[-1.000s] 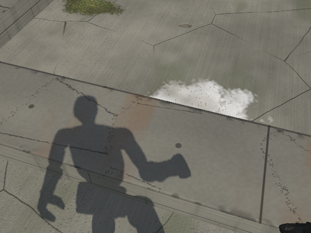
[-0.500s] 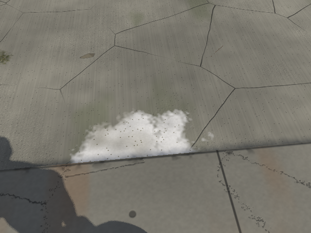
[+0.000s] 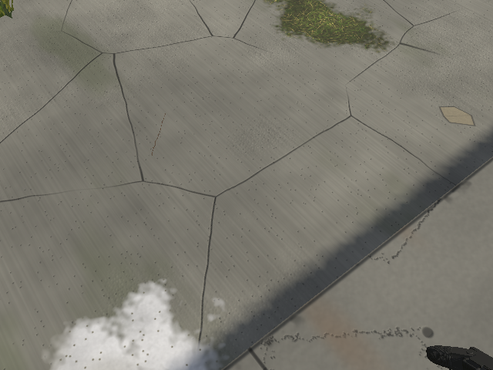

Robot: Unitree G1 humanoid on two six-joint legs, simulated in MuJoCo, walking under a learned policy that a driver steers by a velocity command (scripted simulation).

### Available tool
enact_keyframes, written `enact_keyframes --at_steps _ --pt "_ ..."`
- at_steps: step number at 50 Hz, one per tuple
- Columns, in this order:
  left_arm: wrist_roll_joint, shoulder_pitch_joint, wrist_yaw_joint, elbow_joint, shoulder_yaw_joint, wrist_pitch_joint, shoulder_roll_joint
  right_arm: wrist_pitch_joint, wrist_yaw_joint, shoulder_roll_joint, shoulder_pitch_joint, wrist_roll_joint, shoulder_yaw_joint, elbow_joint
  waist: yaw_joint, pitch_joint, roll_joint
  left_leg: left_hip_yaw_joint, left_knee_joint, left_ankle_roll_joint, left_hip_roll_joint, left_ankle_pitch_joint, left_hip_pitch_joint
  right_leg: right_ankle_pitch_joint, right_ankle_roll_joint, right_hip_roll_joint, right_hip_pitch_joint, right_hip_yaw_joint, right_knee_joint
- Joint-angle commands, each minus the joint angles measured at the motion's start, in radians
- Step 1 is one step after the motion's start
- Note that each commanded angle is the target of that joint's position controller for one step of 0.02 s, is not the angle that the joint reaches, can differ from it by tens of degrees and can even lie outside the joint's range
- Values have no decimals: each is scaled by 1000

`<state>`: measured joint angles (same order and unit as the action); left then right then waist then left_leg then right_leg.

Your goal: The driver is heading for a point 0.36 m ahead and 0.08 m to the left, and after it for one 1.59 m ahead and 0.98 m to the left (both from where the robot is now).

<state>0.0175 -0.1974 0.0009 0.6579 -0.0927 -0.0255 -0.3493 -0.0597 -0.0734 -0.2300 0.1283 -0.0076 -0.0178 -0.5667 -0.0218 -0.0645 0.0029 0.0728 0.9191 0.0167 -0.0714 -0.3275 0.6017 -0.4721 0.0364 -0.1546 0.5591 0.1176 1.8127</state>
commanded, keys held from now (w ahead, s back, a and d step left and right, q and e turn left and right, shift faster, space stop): q+shift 0.84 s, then shift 0.16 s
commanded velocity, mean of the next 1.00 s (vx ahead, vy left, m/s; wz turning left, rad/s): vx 0.05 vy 0.00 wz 0.59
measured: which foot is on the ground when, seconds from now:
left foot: down 0.00-0.24, up 0.26-0.60, down 0.62-1.00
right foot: up 0.00-0.20, down 0.22-0.62, up 0.64-1.00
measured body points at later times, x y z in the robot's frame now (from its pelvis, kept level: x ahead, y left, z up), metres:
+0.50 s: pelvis +0.12 +0.00 +0.05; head +0.16 +0.01 +0.50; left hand +0.24 +0.28 -0.04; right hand +0.31 -0.25 -0.05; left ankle +0.09 +0.13 -0.61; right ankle +0.21 -0.11 -0.68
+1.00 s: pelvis +0.13 +0.04 +0.06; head +0.14 +0.09 +0.51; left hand +0.09 +0.37 -0.04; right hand +0.45 -0.05 +0.00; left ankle +0.10 +0.13 -0.68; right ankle +0.26 -0.06 -0.63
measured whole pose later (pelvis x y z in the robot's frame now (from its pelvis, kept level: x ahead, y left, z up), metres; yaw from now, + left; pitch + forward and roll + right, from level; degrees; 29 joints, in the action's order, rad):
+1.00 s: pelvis +0.13 +0.04 +0.06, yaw +42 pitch +3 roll -3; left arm 0.01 -0.06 -0.04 0.73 -0.06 -0.01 -0.30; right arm 0.06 -0.05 -0.31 0.19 0.00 -0.05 -0.51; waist -0.01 -0.03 0.00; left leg -0.24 0.50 -0.05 0.10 -0.20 0.33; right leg -0.32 0.06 -0.05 0.50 0.10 0.85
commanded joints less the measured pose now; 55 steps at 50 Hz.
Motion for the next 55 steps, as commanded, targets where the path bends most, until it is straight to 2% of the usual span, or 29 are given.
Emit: enact_keyframes --at_steps 1,3,4,5,7,8,10,11,12,13,14,15,17,21,24,27,30,31,32,33,34,35,36,37,39,44,50,53,55 --pt "8 -97 12 -116 76 -14 135 -21 6 -16 67 10 -17 -35 81 -7 35 -300 -496 -168 -133 120 -186 -7 -43 119 192 -6 -34" --pt "0 -70 11 -131 96 17 136 -28 28 -29 75 16 -19 -75 98 -5 17 -206 -527 -208 -75 339 -168 50 -48 116 146 -26 -387" --pt "-2 2 15 -158 122 36 157 -19 26 -27 69 22 -16 -87 96 11 3 -149 -545 -201 -29 445 -161 1 -38 140 62 -73 -764" --pt "-11 78 16 -152 128 55 159 -3 28 -74 89 31 -35 -97 48 57 -10 -105 -555 -208 23 506 -159 30 -12 98 -65 -178 -970" --pt "-2 58 13 -124 103 79 94 -5 37 -215 100 30 -75 -85 49 199 157 -205 -551 -248 -80 693 -296 344 13 108 -213 -92 -1098" --pt "1 53 11 -117 87 76 44 -8 36 -232 98 35 -79 -76 57 211 165 -237 -549 -242 -102 621 -325 429 5 115 -258 -61 -1185" --pt "-20 63 1 -115 65 59 1 1 39 -220 119 52 -77 -64 68 188 126 -274 -501 -177 -76 385 -277 521 -36 117 -386 -73 -1319" --pt "-36 69 -6 -125 51 55 -24 7 40 -188 137 44 -71 -62 65 161 118 -275 -431 -130 -26 209 -207 544 -67 162 -442 -46 -1328" --pt "-56 34 -18 -142 36 52 -84 14 43 -115 157 18 -50 -38 61 208 -45 -205 -202 -61 68 -141 -80 814 -139 373 -563 126 -1324" --pt "-72 -9 -18 -141 32 35 -95 22 47 -91 260 20 -43 -37 42 314 -260 -136 73 -9 105 -420 28 916 -285 612 -621 285 -1343" --pt "-75 23 -12 -143 30 26 -78 43 42 -163 272 42 -66 -37 47 307 -303 -124 257 23 83 -357 84 621 -351 609 -539 342 -1459" --pt "-66 72 -9 -147 46 29 -8 67 30 -203 250 54 -85 -48 34 210 -241 -122 357 37 59 -290 134 379 -324 539 -466 282 -1503" --pt "-45 182 -10 -151 65 34 60 112 5 -205 279 42 -103 -70 -21 133 -177 -134 440 68 33 -207 102 312 -265 475 -343 153 -1528" --pt "-47 190 -44 -98 53 41 54 123 0 -154 243 31 -98 -35 -25 156 -133 -103 402 85 15 -62 41 487 -262 446 -348 -28 -1494" --pt "-35 164 -58 -59 29 29 12 118 36 -83 147 29 -63 18 13 171 -137 -72 118 60 -19 -53 -48 521 -260 455 -397 -103 -1462" --pt "-24 143 -43 -25 -1 26 -50 126 72 -117 131 35 -67 38 20 171 -175 -15 -65 19 -6 -53 -169 573 -253 490 -389 -134 -1448" --pt "13 153 -38 0 -12 24 -59 129 92 -135 211 32 -82 26 -36 176 -131 25 -319 -45 26 101 -324 515 -171 489 -362 -195 -1331" --pt "15 106 -36 25 -10 20 -24 124 86 -169 245 23 -99 16 -39 155 -32 -41 -427 -90 42 211 -405 348 -99 422 -288 -253 -1192" --pt "-19 97 -31 -2 -5 18 15 117 60 -329 268 11 -140 37 -13 101 316 -418 -505 -205 -204 661 -525 -48 17 276 3 -339 -864" --pt "-36 202 -38 -68 -5 23 7 91 66 -372 232 -15 -138 79 -31 142 386 -672 -560 -372 -286 609 -507 -196 50 145 204 -150 -656" --pt "-21 246 -43 -65 -14 25 -30 71 74 -327 216 -18 -129 88 -57 160 256 -598 -574 -355 -252 474 -519 -125 34 156 237 -67 -565" --pt "-14 238 -47 -52 -17 26 -34 62 66 -297 168 -6 -121 95 -28 139 198 -538 -560 -301 -210 433 -509 -34 21 163 245 -45 -563" --pt "-23 203 -53 -30 -21 23 -41 66 59 -264 124 16 -111 108 -4 139 141 -492 -539 -259 -177 434 -499 31 22 177 228 -30 -578" --pt "-32 190 -55 -25 -23 23 -48 75 49 -242 87 31 -101 118 14 148 139 -463 -529 -242 -155 467 -471 71 28 176 190 -22 -601" --pt "-25 187 -46 -21 -17 26 -32 85 35 -221 85 25 -90 128 22 186 136 -453 -519 -238 -119 518 -464 128 39 144 133 -25 -617" --pt "-15 180 -53 -2 3 28 -13 98 12 -240 95 24 -90 130 9 196 129 -502 -517 -227 -97 467 -507 158 42 105 91 -4 -863" --pt "-11 194 -28 -10 23 35 -18 118 23 -232 76 2 -69 120 -20 187 152 -555 -506 -235 -95 488 -442 132 12 125 -66 -22 -983" --pt "-7 174 -14 -18 29 41 -13 124 33 -221 53 7 -60 108 -20 181 160 -587 -491 -239 -86 543 -439 100 -3 130 -137 -32 -1066" --pt "-8 109 -1 -1 41 46 8 123 36 -165 15 9 -35 93 10 207 146 -550 -468 -217 -78 539 -433 178 -17 167 -254 -42 -1220"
